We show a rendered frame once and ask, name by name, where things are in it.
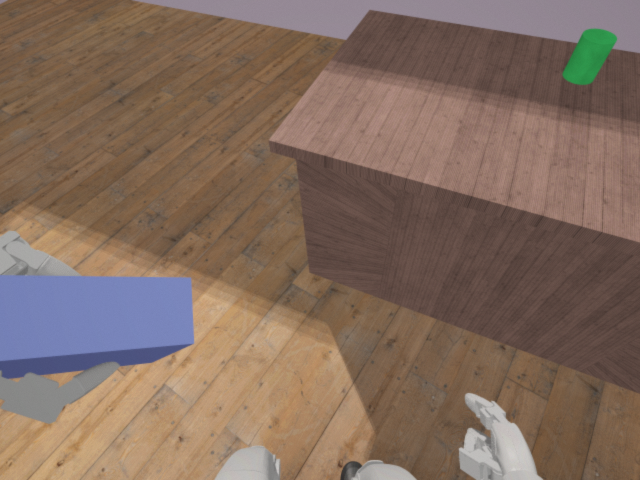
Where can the left robot hand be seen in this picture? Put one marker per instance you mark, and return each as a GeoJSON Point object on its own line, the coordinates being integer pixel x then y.
{"type": "Point", "coordinates": [35, 396]}

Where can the right robot hand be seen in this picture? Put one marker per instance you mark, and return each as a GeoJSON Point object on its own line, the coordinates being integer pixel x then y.
{"type": "Point", "coordinates": [485, 458]}

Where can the robot right shin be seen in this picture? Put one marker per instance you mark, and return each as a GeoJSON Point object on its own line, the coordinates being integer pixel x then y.
{"type": "Point", "coordinates": [369, 463]}

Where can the sponge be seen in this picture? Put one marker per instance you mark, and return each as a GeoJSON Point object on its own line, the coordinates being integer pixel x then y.
{"type": "Point", "coordinates": [58, 324]}

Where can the robot left thigh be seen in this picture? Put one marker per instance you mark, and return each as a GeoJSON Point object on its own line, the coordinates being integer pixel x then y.
{"type": "Point", "coordinates": [252, 463]}

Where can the table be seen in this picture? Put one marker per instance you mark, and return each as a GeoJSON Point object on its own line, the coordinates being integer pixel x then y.
{"type": "Point", "coordinates": [453, 170]}

